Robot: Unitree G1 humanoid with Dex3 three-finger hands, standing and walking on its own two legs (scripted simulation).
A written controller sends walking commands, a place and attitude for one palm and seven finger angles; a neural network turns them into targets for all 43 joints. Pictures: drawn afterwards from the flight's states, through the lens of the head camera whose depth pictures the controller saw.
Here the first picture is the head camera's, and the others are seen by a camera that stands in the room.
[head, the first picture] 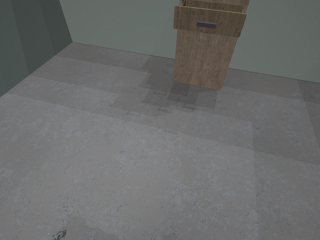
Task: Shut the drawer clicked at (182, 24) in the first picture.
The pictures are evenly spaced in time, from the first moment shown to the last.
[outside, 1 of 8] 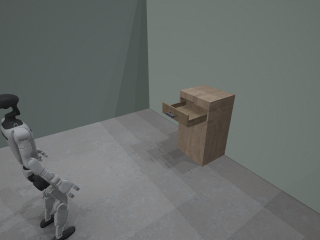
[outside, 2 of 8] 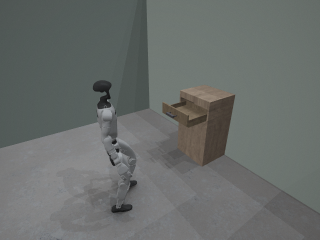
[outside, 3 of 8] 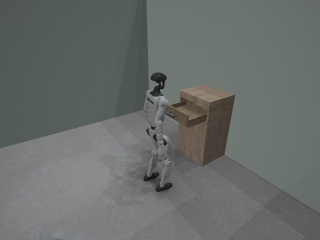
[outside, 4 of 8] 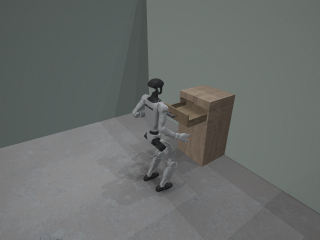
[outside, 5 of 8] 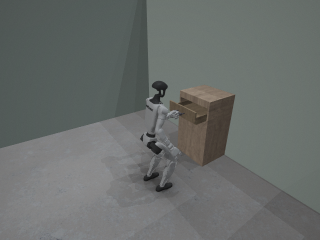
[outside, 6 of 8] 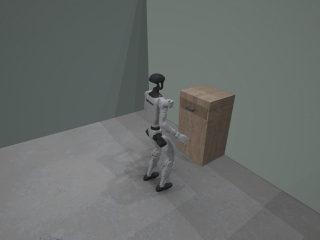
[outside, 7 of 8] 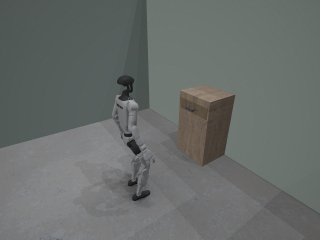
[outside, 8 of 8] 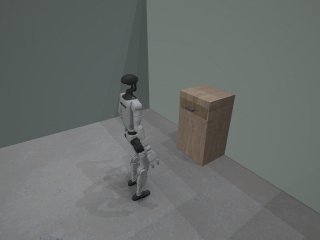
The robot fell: no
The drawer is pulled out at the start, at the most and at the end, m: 0.30 0.30 0.00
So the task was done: yes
